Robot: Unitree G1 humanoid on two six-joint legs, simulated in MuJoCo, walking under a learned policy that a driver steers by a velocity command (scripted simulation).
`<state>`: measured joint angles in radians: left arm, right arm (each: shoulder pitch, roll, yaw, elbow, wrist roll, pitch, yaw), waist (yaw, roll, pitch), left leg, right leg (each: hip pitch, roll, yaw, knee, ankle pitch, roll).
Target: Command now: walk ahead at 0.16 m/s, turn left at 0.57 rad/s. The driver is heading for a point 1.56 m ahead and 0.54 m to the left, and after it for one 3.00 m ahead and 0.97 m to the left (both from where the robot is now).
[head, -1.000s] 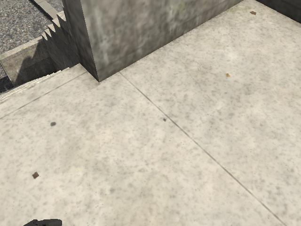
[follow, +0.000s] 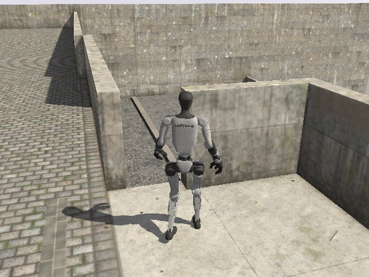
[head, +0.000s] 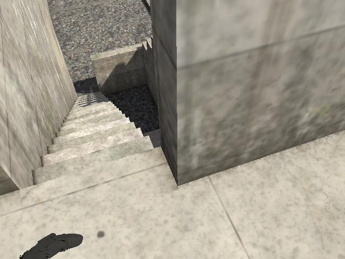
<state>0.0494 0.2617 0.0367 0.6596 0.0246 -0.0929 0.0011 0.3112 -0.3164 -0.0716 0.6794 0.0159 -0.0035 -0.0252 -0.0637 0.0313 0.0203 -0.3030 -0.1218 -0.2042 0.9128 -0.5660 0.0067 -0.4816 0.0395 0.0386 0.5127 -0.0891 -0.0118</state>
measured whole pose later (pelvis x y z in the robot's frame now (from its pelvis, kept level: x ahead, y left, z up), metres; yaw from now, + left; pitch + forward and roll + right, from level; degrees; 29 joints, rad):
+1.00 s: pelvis +0.05 +0.01 +0.02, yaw +34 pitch +1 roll +0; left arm 0.16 0.27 0.05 0.76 0.01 0.00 0.01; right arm 0.22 -0.37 -0.10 0.60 0.01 0.06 -0.03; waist 0.01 0.05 0.04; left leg -0.51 -0.11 -0.14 1.14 -0.46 -0.07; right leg -0.22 -0.01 0.02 0.46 -0.25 0.00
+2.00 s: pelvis +0.21 +0.11 +0.02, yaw +36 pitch +2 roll +0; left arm 0.48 0.22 0.01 0.91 0.00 -0.08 0.01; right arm 0.10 -0.26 -0.05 0.66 0.02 -0.07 0.03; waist 0.10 0.04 0.02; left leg -0.67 0.08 0.00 0.67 0.07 -0.02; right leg 0.11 0.05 -0.03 0.16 -0.30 -0.07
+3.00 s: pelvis +0.62 +0.35 +0.02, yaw +34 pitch -2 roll -2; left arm 0.26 0.15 0.06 0.75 0.01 -0.04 0.00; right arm 0.17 -0.22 -0.02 0.94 0.00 -0.04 -0.05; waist 0.03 0.06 -0.03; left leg -0.31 0.08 -0.07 0.53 -0.21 -0.02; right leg -0.14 0.11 -0.02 0.33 -0.15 -0.08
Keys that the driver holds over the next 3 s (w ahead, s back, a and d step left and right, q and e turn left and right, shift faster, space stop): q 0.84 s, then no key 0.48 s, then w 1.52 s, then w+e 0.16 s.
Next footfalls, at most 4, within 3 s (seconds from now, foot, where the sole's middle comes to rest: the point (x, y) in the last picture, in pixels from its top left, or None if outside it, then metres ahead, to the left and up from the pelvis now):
0.38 left None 0.08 0.14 -0.76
0.84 right None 0.15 -0.07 -0.76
1.16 left None -0.02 0.14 -0.76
1.62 right None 0.18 -0.01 -0.76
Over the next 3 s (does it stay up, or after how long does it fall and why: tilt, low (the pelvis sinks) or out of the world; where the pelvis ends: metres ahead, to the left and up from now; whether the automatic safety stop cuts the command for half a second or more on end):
stays up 0.62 0.35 0.02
